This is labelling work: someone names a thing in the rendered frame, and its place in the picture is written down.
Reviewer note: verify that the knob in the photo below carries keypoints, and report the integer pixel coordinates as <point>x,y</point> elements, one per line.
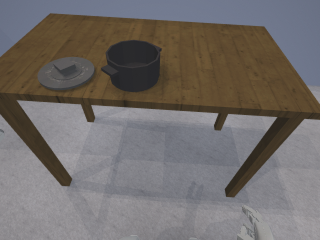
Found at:
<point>64,66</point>

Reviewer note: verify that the pot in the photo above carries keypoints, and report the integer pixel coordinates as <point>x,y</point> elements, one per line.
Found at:
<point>133,65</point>

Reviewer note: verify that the table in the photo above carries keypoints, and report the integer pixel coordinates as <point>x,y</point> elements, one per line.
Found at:
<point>204,67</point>

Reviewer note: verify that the lid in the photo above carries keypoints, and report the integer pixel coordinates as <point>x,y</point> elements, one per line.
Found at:
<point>51,78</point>

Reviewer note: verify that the robot right hand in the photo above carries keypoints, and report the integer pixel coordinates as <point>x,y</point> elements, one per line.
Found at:
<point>261,230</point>

